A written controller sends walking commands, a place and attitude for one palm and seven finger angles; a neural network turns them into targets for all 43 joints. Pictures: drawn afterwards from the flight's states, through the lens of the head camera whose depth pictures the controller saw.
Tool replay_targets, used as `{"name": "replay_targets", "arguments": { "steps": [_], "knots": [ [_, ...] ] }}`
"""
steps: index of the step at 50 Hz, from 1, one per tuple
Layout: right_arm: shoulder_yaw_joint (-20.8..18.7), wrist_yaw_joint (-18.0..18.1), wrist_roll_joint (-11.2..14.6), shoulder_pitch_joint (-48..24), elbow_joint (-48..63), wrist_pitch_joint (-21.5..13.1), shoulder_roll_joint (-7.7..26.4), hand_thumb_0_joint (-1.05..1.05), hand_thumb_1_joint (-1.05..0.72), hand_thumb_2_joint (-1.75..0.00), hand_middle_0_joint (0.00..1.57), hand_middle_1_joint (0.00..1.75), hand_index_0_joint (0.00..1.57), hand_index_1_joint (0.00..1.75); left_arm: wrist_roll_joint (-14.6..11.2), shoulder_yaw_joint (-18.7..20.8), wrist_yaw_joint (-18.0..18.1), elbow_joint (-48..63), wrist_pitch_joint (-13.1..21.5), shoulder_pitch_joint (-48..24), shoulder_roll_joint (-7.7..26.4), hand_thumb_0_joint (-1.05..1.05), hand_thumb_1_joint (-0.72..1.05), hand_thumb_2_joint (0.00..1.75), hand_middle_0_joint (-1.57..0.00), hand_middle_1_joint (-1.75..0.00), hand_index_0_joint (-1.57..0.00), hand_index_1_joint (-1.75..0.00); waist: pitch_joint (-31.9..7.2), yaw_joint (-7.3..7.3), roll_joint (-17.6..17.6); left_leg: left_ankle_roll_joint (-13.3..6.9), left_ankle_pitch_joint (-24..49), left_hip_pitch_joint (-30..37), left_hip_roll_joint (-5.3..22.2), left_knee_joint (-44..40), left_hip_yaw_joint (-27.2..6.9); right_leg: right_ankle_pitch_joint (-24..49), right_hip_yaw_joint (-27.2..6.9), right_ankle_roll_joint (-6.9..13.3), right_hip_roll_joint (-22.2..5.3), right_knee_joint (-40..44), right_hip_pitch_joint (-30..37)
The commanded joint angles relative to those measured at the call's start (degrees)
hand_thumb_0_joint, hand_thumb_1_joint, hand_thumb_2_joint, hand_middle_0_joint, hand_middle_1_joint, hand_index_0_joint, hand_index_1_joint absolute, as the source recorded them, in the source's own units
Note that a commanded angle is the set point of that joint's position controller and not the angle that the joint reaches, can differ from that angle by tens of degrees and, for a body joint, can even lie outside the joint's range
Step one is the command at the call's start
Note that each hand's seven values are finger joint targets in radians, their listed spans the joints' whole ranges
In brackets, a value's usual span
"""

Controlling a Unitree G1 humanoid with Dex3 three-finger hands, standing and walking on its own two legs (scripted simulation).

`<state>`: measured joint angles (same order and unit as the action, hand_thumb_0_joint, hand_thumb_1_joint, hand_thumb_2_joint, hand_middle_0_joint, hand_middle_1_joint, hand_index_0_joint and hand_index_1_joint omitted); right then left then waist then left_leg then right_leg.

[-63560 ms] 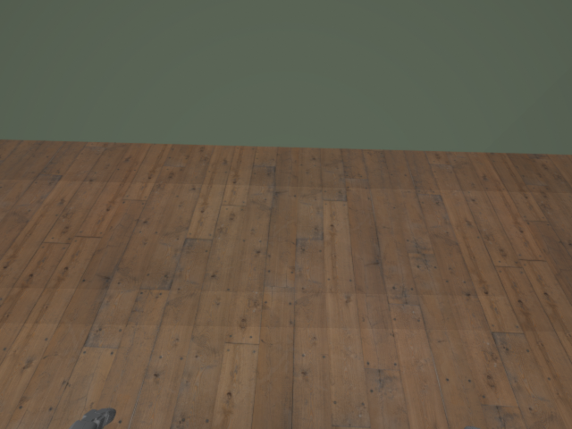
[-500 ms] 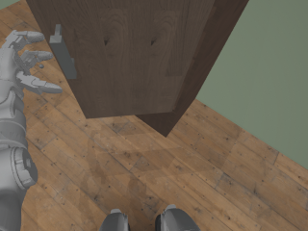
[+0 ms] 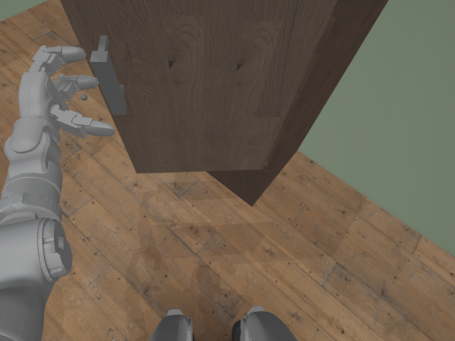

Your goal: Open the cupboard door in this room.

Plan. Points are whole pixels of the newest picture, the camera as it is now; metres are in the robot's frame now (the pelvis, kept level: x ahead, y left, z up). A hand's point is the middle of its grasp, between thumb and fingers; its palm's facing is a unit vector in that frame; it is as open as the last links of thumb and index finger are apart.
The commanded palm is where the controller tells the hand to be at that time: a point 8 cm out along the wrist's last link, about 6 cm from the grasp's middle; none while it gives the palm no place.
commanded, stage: slide the fingers in behind the handle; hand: left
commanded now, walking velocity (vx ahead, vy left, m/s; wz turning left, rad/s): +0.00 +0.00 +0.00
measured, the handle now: (112, 77) +0.55 +0.18 +0.08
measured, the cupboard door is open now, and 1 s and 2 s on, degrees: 43 43 43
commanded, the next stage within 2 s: close the thumb around the handle in 0.96 s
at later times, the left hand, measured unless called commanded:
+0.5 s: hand (120, 103) +0.49 +0.16 +0.08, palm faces -0.05 -1.00 -0.05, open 14.9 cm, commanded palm +0.48 +0.18 +0.08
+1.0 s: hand (125, 98) +0.50 +0.15 +0.08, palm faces +0.03 -1.00 -0.02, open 14.1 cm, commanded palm +0.48 +0.20 +0.08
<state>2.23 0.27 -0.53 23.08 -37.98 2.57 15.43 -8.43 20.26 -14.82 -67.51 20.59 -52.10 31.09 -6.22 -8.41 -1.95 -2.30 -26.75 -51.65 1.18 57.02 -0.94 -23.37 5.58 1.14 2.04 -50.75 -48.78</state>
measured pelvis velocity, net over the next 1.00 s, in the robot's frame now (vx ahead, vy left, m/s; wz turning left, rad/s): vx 0.00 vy -0.02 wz -0.01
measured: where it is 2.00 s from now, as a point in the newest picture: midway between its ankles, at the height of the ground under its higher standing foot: outside the picture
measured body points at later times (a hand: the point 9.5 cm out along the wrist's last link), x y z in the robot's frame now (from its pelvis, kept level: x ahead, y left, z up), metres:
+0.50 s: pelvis +0.00 +0.00 +0.00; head +0.12 +0.03 +0.44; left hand +0.49 +0.21 +0.09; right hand +0.02 -0.25 -0.12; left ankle -0.01 +0.09 -0.68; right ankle +0.00 -0.12 -0.68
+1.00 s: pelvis +0.00 -0.02 +0.00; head +0.12 -0.01 +0.44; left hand +0.50 +0.21 +0.08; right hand -0.01 -0.28 -0.12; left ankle -0.01 +0.09 -0.68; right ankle +0.00 -0.12 -0.68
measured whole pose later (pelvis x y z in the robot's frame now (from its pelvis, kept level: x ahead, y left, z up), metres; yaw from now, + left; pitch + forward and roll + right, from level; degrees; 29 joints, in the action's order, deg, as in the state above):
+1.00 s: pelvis +0.00 -0.02 +0.00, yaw +0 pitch +20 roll -3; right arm 1.2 -0.6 -0.5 23.3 -38.4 2.0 15.5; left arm -6.0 19.4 -9.0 -66.9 23.1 -50.9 24.9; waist -6.1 -8.8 -2.4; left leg -1.4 -26.2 -49.8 1.5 55.7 0.1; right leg -23.6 4.4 2.1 2.4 -51.6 -48.4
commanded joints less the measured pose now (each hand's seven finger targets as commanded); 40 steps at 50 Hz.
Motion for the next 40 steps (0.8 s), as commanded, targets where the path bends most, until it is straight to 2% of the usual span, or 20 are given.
{"name": "replay_targets", "arguments": {
  "steps": [1,4,5,6,8,11,14,17,18,19,21,23,26,27,30,31,34,36,39,40],
  "knots": [
    [-4.0,0.5,-0.2,10.2,1.7,-0.9,10.7,0.0,-0.9,-0.9,0.2,0.3,0.2,0.3,0.8,-4.7,-1.8,11.8,3.7,-27.7,3.8,0.0,-0.5,0.3,-0.3,-1.2,-0.3,-1.2,-23.2,-4.51,-8.3,1.6,26.5,25.8,0.6,-5.6,-4.5,16.1,-2.4,0.4,1.5,4.3,2.5],
    [-4.3,0.3,-0.3,10.4,1.4,-1.1,10.7,0.0,-0.9,-0.9,0.2,0.3,0.2,0.3,1.1,-4.8,-1.2,13.2,4.2,-28.5,3.4,0.0,-0.5,0.3,-0.3,-1.2,-0.3,-1.2,-25.6,-4.21,-8.9,2.0,28.3,27.8,0.8,-5.3,-5.1,16.3,-2.2,0.5,1.5,3.7,1.9],
    [-4.3,0.3,-0.3,10.2,1.3,-1.0,10.7,0.0,-0.9,-0.9,0.2,0.3,0.2,0.3,1.2,-4.9,-0.8,12.2,3.9,-28.1,3.1,0.0,-0.5,0.3,-0.3,-1.2,-0.3,-1.2,-24.3,-4.47,-8.5,1.9,27.8,27.2,0.7,-5.3,-4.9,16.1,-2.2,0.5,1.5,4.0,1.5],
    [-4.3,0.1,-0.4,10.2,1.3,-1.1,10.5,0.0,-0.9,-0.9,0.2,0.3,0.2,0.3,1.3,-6.3,-0.7,13.4,4.0,-29.6,1.7,0.0,-0.5,0.3,-0.3,-1.2,-0.3,-1.2,-24.6,-4.93,-9.0,2.0,27.9,27.7,0.8,-5.4,-5.2,16.0,-2.1,0.4,1.4,3.9,1.3],
    [-4.5,0.0,-0.4,10.3,1.1,-1.2,10.3,0.0,-0.9,-0.9,0.2,0.3,0.2,0.3,1.5,-7.0,-0.4,14.8,4.5,-29.4,0.5,0.0,-0.5,0.3,-0.3,-1.2,-0.3,-1.2,-26.6,-4.2,-11.0,2.7,32.1,30.6,1.0,-5.1,-5.9,16.5,-1.8,0.6,1.5,3.4,0.4],
    [-4.8,-0.5,-0.5,10.1,0.9,-1.0,10.1,0.0,-0.9,-0.9,0.2,0.3,0.2,0.3,1.5,-9.3,0.2,14.6,4.3,-28.4,-2.8,0.0,-0.5,0.3,-0.3,-1.2,-0.3,-1.2,-25.9,-4.5,-9.6,3.1,33.8,31.6,1.3,-5.1,-6.2,16.5,-1.4,0.5,1.6,3.7,-0.2],
    [-5.1,-0.8,-0.6,10.0,0.7,-1.1,9.7,0.0,-0.9,-0.9,0.2,0.3,0.2,0.3,1.4,-11.7,1.1,17.5,4.9,-29.8,-6.0,0.0,-0.5,0.3,-0.3,-1.2,-0.3,-1.2,-27.1,-4.48,-11.8,3.9,37.0,34.6,1.5,-5.2,-7.1,16.4,-1.0,0.5,1.6,3.6,-1.2],
    [-5.3,-1.0,-0.6,10.0,0.4,-1.2,9.6,0.0,-0.9,-0.9,0.2,0.3,0.2,0.3,1.5,-13.7,2.2,18.6,5.2,-29.8,-8.6,0.0,-0.5,0.3,-0.3,-1.2,-0.3,-1.2,-27.1,-5.2,-10.5,3.8,37.7,35.4,1.5,-5.2,-7.4,16.8,-0.9,0.5,1.6,3.8,-1.3],
    [-5.4,-1.1,-0.7,9.9,0.1,-1.2,9.6,0.0,-0.9,-0.9,0.2,0.3,0.2,0.3,1.5,-12.8,2.7,18.6,5.3,-29.8,-7.9,0.0,-0.5,0.3,-0.3,-1.2,-0.3,-1.2,-27.3,-4.67,-10.0,4.1,37.8,35.2,1.5,-5.4,-7.5,16.9,-0.8,0.5,1.6,3.8,-0.8],
    [-5.3,-1.3,-0.6,9.4,0.3,-1.3,9.3,0.0,-0.9,-0.9,0.2,0.3,0.2,0.3,1.6,-15.1,2.8,18.6,5.3,-29.6,-10.6,0.0,-0.5,0.3,-0.3,-1.2,-0.3,-1.2,-26.6,-5.0,-10.5,4.0,36.7,35.1,1.4,-5.6,-7.3,16.5,-0.8,0.5,1.6,3.9,-1.1],
    [-5.5,-1.4,-0.7,9.1,-0.2,-1.5,9.3,0.0,-0.9,-0.9,0.2,0.3,0.2,0.3,1.8,-16.0,3.6,18.0,5.4,-30.6,-12.2,0.0,-0.5,0.3,-0.3,-1.2,-0.3,-1.2,-25.5,-5.61,-8.9,3.8,34.1,34.3,1.3,-5.9,-7.5,15.6,-0.7,0.4,1.5,4.2,-1.4],
    [-5.5,-1.2,-0.6,9.1,-0.6,-1.7,9.5,0.0,-0.9,-0.9,0.2,0.3,0.2,0.3,1.4,-13.1,4.6,18.3,5.8,-31.4,-9.4,0.0,-0.5,0.3,-0.3,-1.2,-0.3,-1.2,-26.1,-4.74,-9.6,4.0,34.0,34.3,1.1,-6.0,-7.6,15.7,-0.8,0.6,1.4,4.0,-0.7],
    [-4.7,-0.9,-0.5,8.5,-0.4,-1.8,9.4,0.0,-0.9,-0.9,0.2,0.3,0.2,0.3,0.6,-6.7,7.7,11.6,4.8,-30.0,-4.8,0.0,-0.5,0.3,-0.3,-1.2,-0.3,-1.2,-22.9,-3.84,-3.6,2.8,26.7,26.3,0.0,-6.8,-5.8,15.5,-1.1,0.6,1.3,3.9,3.2],
    [-4.4,-0.7,-0.7,8.8,-0.3,-1.9,9.8,0.0,-0.9,-0.9,0.2,0.3,0.2,0.3,1.1,-2.4,9.2,10.3,4.9,-29.6,-0.1,0.0,-0.5,0.3,-0.3,-1.2,-0.3,-1.2,-22.3,-2.67,-4.1,2.5,25.6,23.9,-0.4,-6.9,-5.4,15.5,-1.5,0.7,1.2,3.4,4.3],
    [-4.3,-1.6,-1.0,8.3,1.3,-2.5,8.8,0.0,-0.9,-0.9,0.2,0.3,0.2,0.3,4.3,-6.0,9.8,12.1,6.9,-28.7,-3.0,0.0,-0.5,0.3,-0.3,-1.2,-0.3,-1.2,-24.8,-3.03,-5.0,1.8,25.8,23.9,-0.6,-6.0,-4.0,17.3,-2.4,0.5,0.9,2.9,5.2],
    [-4.3,-1.6,-1.1,8.5,1.5,-2.4,9.0,0.0,-0.9,-0.9,0.2,0.3,0.2,0.3,4.9,-5.0,9.5,12.5,7.7,-27.8,-1.3,0.0,-0.5,0.3,-0.3,-1.2,-0.3,-1.2,-25.4,-2.46,-5.2,1.8,26.2,23.8,-0.5,-5.7,-3.7,17.9,-2.7,0.6,0.8,2.6,5.7],
    [-4.5,-1.6,-0.8,8.5,2.4,-1.9,9.2,0.0,-0.9,-0.9,0.2,0.3,0.2,0.3,4.4,-4.0,8.0,14.0,9.0,-26.5,0.2,0.0,-0.5,0.3,-0.3,-1.2,-0.3,-1.2,-28.5,-1.78,-5.3,1.9,29.1,25.0,-0.3,-5.4,-3.5,20.6,-3.0,0.5,1.1,2.2,8.1],
    [-4.6,-1.4,-0.6,8.3,2.6,-1.9,9.2,0.0,-0.9,-0.9,0.2,0.3,0.2,0.3,3.3,-3.7,7.1,14.3,8.5,-27.1,-0.1,0.0,-0.5,0.3,-0.3,-1.2,-0.3,-1.2,-28.6,-2.26,-3.0,1.3,26.6,23.2,-0.6,-5.4,-2.7,21.3,-3.5,0.2,1.2,2.8,10.2],
    [-4.5,-0.9,-0.2,8.4,2.5,-1.7,9.3,0.0,-0.9,-0.9,0.2,0.3,0.2,0.3,2.4,-2.7,6.1,14.2,8.0,-26.9,1.3,0.0,-0.5,0.3,-0.3,-1.2,-0.3,-1.2,-27.7,-2.13,-3.8,1.0,24.7,21.4,-0.8,-5.8,-2.0,21.8,-4.0,0.1,1.2,3.3,11.8],
    [-4.6,-0.7,0.0,8.6,2.5,-1.6,9.5,0.0,-0.9,-0.9,0.2,0.3,0.2,0.3,2.3,-1.1,6.0,13.5,7.5,-25.9,3.1,0.0,-0.5,0.3,-0.3,-1.2,-0.3,-1.2,-26.9,-1.99,-1.2,0.7,23.1,19.5,-0.9,-5.8,-1.7,21.5,-4.3,0.0,1.2,3.7,12.9]
  ]
}}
